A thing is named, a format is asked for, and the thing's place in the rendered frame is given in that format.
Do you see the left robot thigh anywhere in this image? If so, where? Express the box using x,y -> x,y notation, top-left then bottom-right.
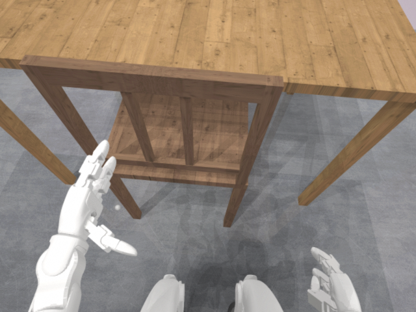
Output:
140,279 -> 185,312

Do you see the robot left forearm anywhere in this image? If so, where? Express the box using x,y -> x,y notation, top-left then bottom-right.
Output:
28,233 -> 89,312

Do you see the right robot hand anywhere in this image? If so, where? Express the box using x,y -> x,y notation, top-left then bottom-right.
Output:
307,247 -> 361,312

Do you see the left robot hand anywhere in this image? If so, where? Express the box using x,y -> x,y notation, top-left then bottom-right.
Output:
58,140 -> 137,256

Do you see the table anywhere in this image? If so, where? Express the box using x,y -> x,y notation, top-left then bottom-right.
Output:
0,0 -> 416,206

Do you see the left robot shin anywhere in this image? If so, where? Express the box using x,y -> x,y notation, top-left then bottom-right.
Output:
163,274 -> 176,280

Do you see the chair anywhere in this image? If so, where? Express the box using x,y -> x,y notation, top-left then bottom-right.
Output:
19,55 -> 284,228

